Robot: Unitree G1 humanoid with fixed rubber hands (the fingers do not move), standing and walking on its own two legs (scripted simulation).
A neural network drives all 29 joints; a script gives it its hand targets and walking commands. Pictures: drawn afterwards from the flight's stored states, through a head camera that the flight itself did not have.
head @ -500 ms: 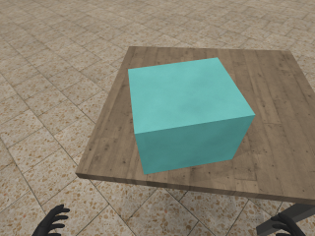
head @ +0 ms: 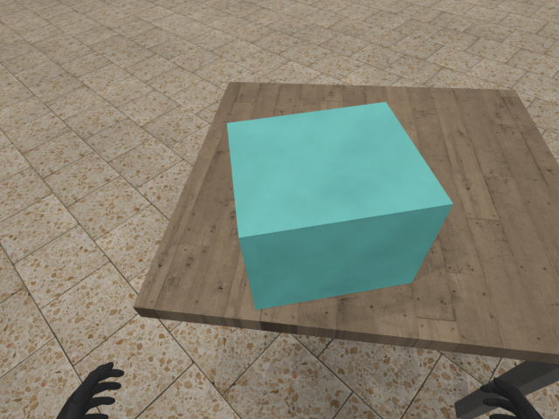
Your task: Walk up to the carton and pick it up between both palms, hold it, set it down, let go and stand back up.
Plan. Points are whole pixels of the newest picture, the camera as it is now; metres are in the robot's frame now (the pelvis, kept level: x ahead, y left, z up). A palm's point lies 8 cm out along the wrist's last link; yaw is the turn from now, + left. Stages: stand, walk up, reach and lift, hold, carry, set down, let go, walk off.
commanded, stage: walk up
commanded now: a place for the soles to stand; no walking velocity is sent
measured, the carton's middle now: (321, 204) +0.44 -0.04 +0.03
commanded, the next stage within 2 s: none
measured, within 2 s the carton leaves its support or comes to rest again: neither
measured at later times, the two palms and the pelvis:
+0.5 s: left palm out of the picture +0.13 +0.31 -0.05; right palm out of the picture +0.12 -0.31 -0.08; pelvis +0.00 +0.00 +0.00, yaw +0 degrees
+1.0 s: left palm out of the picture +0.13 +0.31 -0.05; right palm out of the picture +0.12 -0.31 -0.08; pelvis +0.00 +0.00 +0.00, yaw +0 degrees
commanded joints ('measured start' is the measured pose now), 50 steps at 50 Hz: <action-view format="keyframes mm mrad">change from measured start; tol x2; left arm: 1 -55 201 22 -22 -37 -53 26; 50 -49 204 22 -22 -37 -55 30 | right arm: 1 -93 -205 -74 -37 -12 -15 10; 50 -89 -207 -76 -36 -12 -11 12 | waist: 1 -14 1 -80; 50 -14 0 -83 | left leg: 1 12 98 -56 -220 22 65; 50 17 99 -58 -217 26 67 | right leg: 1 15 -74 167 -138 130 -52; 50 13 -77 169 -136 131 -53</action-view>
